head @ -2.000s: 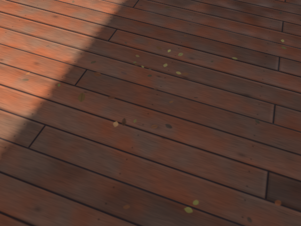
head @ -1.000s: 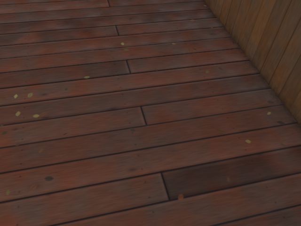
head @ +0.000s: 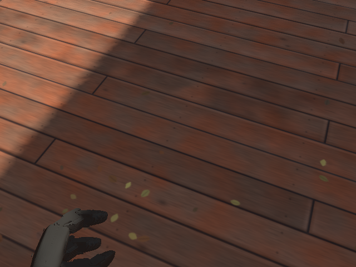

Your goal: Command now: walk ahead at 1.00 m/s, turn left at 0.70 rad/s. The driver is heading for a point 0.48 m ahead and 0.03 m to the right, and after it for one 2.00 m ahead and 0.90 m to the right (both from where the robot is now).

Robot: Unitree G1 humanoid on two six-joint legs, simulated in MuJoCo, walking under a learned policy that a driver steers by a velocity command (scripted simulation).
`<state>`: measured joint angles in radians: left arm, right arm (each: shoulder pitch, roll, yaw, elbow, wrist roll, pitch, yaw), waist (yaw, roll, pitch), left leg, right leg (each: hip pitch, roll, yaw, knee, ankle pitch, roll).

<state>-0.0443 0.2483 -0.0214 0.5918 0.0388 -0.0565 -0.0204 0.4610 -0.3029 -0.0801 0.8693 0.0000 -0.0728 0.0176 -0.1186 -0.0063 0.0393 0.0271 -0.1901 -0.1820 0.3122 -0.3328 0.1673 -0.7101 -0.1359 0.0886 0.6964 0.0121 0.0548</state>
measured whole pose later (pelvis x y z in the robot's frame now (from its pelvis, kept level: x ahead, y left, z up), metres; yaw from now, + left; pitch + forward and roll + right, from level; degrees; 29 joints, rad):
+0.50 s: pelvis +0.44 -0.04 -0.01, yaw +1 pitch +1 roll -3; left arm 0.58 0.24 0.04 0.96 -0.02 -0.08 -0.02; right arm -0.08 -0.23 0.04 0.65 -0.06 -0.11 0.03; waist 0.13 0.04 0.06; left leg -0.53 0.00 -0.04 0.49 0.13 0.05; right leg 0.03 0.07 0.07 0.45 -0.43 -0.02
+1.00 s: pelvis +0.56 -0.07 -0.02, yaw -24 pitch +0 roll +1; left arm 0.14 0.29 0.07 0.63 0.02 0.06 -0.03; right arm 0.21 -0.29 -0.06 0.71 -0.03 0.03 0.00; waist -0.01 0.04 0.06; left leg -0.41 0.14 0.16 0.97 -0.56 -0.07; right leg -0.42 0.02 -0.04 0.68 -0.28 -0.07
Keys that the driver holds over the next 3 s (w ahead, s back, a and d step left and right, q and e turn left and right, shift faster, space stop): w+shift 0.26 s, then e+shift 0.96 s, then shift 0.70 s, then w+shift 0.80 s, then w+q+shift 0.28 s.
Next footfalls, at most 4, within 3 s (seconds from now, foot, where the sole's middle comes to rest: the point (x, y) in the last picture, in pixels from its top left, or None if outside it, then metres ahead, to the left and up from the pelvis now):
0.10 right None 0.32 -0.17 -0.77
0.50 left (150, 221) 0.64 0.06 -0.77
0.94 right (213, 220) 0.62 -0.19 -0.77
1.36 left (169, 202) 0.72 -0.03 -0.77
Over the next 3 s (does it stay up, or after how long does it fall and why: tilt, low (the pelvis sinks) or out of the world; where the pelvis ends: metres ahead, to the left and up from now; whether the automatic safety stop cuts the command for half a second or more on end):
stays up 1.04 -0.51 0.00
